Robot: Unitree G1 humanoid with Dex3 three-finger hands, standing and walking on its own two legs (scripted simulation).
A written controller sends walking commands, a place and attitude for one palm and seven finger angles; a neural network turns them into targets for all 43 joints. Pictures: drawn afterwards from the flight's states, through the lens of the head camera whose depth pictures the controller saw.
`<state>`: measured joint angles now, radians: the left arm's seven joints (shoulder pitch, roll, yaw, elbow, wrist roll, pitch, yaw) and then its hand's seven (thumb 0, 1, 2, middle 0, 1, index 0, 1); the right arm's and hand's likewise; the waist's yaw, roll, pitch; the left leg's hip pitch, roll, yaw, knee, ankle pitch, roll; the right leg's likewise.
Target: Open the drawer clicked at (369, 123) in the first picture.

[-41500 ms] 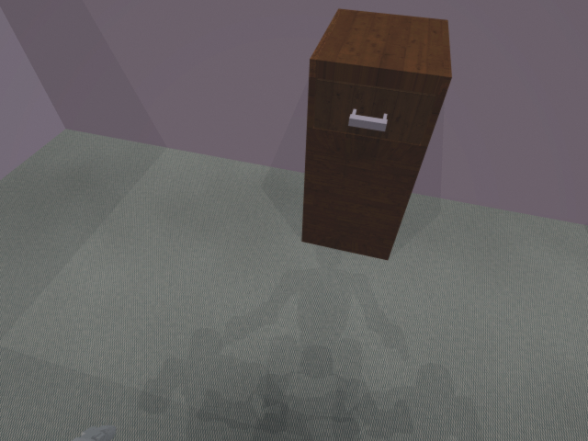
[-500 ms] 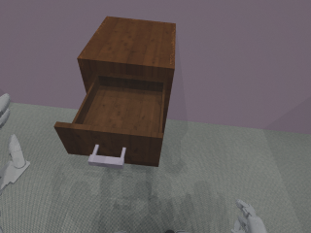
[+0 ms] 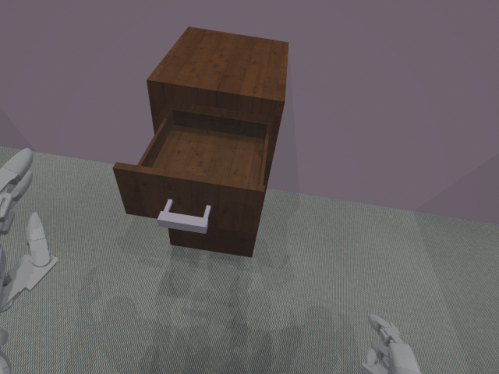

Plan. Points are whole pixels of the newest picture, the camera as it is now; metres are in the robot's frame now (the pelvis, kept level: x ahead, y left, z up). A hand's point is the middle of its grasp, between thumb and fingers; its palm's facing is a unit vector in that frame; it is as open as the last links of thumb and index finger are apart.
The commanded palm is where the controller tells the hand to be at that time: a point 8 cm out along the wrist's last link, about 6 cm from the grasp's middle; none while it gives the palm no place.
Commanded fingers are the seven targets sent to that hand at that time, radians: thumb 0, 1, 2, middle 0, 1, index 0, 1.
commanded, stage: stop stepping back and stand still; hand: left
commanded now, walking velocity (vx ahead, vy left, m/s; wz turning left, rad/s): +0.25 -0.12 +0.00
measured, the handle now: (186, 214) +0.47 +0.15 -0.08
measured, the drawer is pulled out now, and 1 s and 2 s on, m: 0.30 0.30 0.30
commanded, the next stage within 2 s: let the arm hang, fingers relaxed in 0.54 s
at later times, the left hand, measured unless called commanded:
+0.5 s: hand (65, 290) +0.17 +0.21 +0.17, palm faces +0.30 -0.84 -0.45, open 7.4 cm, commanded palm +0.11 +0.26 +0.19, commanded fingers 0.00 0.90 0.90 -0.20 -0.30 -0.20 -0.30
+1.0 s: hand out of the picture -0.02 +0.16 -0.17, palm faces +0.00 -0.99 -0.16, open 7.0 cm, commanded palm none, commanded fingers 0.00 0.90 0.90 -0.20 -0.30 -0.20 -0.30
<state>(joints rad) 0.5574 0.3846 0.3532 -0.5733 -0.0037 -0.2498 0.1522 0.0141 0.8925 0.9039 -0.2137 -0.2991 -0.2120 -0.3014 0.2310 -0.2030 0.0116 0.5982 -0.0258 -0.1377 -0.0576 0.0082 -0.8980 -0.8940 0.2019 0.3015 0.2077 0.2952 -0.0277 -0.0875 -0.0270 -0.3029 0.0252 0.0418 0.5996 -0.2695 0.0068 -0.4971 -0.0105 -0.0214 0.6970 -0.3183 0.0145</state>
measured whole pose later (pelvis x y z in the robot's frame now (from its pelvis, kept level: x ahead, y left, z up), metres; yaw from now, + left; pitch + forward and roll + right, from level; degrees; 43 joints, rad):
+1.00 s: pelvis -0.03 -0.02 +0.02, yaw +0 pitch -2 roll +0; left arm 0.29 0.20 0.00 0.98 0.02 0.04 0.02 0.00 0.99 0.90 -0.21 -0.30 -0.21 -0.30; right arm 0.26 -0.18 0.03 0.97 -0.02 0.02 -0.01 0.00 -0.90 -0.89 0.20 0.30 0.20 0.29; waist 0.00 -0.06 0.08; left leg -0.20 0.00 0.02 0.46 -0.22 0.02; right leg -0.19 0.01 -0.08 0.43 -0.20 -0.03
